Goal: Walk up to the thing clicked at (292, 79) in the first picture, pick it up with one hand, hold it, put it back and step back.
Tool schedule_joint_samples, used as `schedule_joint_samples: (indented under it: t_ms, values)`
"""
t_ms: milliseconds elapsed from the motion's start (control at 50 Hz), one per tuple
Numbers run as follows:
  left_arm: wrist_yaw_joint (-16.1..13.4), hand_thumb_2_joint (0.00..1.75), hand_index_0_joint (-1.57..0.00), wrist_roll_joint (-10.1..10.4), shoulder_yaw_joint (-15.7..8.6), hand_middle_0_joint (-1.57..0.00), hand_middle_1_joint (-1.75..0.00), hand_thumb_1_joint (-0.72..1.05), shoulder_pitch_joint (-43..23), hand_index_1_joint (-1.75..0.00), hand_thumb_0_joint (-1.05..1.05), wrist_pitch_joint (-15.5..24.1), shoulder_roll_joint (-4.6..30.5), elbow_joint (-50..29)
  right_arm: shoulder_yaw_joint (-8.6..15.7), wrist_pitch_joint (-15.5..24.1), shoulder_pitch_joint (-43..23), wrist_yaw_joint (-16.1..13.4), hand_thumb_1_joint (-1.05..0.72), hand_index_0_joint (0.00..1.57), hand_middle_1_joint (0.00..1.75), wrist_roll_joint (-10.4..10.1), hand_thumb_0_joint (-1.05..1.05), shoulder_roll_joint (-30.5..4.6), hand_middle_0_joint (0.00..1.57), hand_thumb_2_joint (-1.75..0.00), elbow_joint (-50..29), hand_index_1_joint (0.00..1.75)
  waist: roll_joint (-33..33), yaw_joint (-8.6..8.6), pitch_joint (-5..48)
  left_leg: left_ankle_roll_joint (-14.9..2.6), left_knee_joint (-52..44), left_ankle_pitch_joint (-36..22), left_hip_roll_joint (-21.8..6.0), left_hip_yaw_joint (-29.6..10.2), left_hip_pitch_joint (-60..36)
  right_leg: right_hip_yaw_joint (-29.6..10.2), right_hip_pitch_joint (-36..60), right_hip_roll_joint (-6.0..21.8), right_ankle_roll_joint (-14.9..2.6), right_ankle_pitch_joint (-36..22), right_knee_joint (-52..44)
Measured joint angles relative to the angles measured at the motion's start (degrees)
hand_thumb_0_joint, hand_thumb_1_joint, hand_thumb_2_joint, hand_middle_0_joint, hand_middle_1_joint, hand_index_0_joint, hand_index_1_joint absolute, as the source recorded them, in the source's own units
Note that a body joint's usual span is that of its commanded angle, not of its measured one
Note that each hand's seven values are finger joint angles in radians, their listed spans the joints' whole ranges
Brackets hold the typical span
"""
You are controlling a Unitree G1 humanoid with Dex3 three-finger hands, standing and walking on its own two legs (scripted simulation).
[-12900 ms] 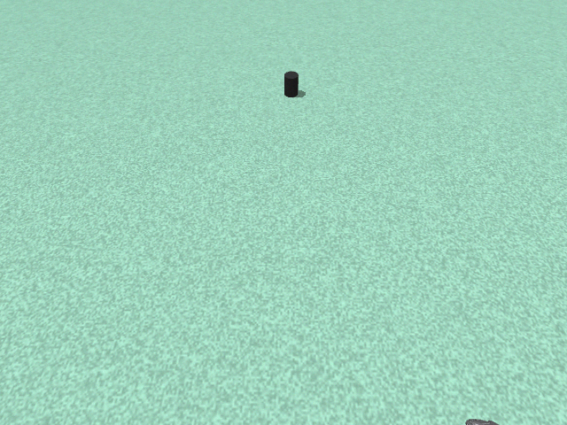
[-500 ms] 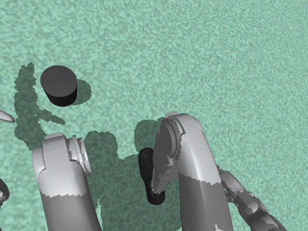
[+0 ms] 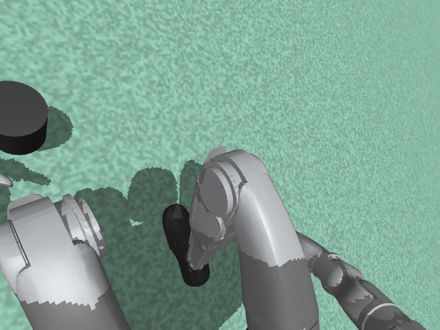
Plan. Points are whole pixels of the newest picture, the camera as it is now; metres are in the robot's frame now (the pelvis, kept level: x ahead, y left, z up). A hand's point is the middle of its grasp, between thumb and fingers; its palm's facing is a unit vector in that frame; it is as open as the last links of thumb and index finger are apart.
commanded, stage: close in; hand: left
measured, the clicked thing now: (16, 121) +0.47 +0.19 -0.23
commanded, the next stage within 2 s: close in 0.42 s
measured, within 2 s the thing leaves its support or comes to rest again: leaves its support in 1.76 s
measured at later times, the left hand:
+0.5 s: hand out of the picture +0.45 +0.22 -0.18, palm faces +0.02 -1.00 -0.03, open 17.5 cm
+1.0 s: hand out of the picture +0.46 +0.22 -0.18, palm faces +0.04 -1.00 -0.05, open 13.3 cm
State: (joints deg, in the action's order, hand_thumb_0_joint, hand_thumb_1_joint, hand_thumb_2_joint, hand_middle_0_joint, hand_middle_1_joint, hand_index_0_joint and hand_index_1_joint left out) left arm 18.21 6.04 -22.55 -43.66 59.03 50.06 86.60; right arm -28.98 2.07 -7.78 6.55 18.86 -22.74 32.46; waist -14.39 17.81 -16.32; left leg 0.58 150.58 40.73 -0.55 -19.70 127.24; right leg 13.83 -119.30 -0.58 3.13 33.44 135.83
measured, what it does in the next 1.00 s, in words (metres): stands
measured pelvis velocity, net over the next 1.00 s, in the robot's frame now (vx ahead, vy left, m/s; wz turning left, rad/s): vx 0.00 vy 0.01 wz -0.04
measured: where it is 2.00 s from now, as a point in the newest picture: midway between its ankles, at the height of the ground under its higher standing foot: (142, 290)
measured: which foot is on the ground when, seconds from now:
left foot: down 0.00-1.00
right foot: down 0.00-1.00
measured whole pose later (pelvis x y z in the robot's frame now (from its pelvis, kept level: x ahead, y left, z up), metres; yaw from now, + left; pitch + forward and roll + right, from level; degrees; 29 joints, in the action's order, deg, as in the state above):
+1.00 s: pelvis +0.00 +0.01 +0.02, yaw -2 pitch +15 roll -21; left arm -0.3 -1.8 -10.9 -47.0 63.9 51.1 90.0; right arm -31.8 0.9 -10.2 9.5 23.0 -20.3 33.8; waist -16.2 18.2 -16.7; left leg 0.9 148.9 40.9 0.7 -23.8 126.3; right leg 17.3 -115.9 -1.1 3.8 33.4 131.2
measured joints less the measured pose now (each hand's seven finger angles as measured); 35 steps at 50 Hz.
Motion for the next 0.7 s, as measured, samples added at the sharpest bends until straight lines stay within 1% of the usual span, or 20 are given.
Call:
schedule_joint_samples:
  t_ms: [120,180,380,580,700]
  values:
    - [-3.38,0.07,-0.08,-0.6,2.46,-0.06,-0.14,-0.61,0.03,-0.11,-0.01,1.73,-0.28,1.23,-1.07,-0.47,-0.28,0.44,-0.89,0.21,0.3,1.03,0.0,-0.23,0.2,-0.9,-0.06,0.31,-0.55,-0.01,-0.27,0.13,0.03,-0.21,0.35,-1.09,-0.38,0.88,0.98,-0.12,0.14,-0.28,-0.71]
    - [-4.89,0.08,-0.08,-1.23,3.64,-0.05,-0.15,-0.61,0.02,-0.11,-0.01,2.57,-0.3,1.66,-1.47,-0.55,-0.5,0.57,-0.89,0.21,0.3,1.53,0.0,-0.15,0.2,-0.9,0.04,0.31,-0.71,0.09,-0.33,0.16,0.01,-0.23,0.55,-1.55,-0.49,1.26,1.4,-0.12,0.23,-0.26,-1.02]
    - [-9.49,0.1,-0.07,-3.36,6.4,-0.05,-0.16,-0.61,-0.71,-0.13,-0.01,4.13,0.32,2.54,-2.25,-0.88,-1.48,1.1,-0.89,0.21,0.3,2.88,0.0,0.87,0.2,-0.9,0.22,0.31,-1.28,0.18,-0.67,0.03,-0.25,-0.17,0.79,-2.45,-0.64,2.02,2.24,-0.31,0.57,-0.26,-2.08]
    - [-13.12,0.12,-0.06,-5.26,8.58,-0.05,-0.15,-0.61,-1.38,-0.14,-0.01,4.59,0.53,2.77,-2.75,-1.1,-2.17,1.86,-0.89,0.21,0.3,3.54,0.0,1.75,0.2,-0.9,0.41,0.3,-1.59,0.18,-0.78,0.07,-0.56,0.16,0.96,-3.13,-0.83,2.59,2.85,-0.43,0.72,-0.01,-2.92]
    - [-15.17,0.19,-0.14,-5.74,9.02,-0.14,-0.2,-0.5,-1.67,-0.2,-0.01,4.69,0.62,2.76,-2.82,-1.24,-2.51,2.2,-0.88,0.21,0.3,3.8,0.0,2.03,0.2,-0.9,0.59,0.3,-1.72,0.19,-0.78,0.12,-0.84,0.17,1.0,-3.48,-0.93,2.89,3.06,-0.5,0.75,-0.07,-3.42]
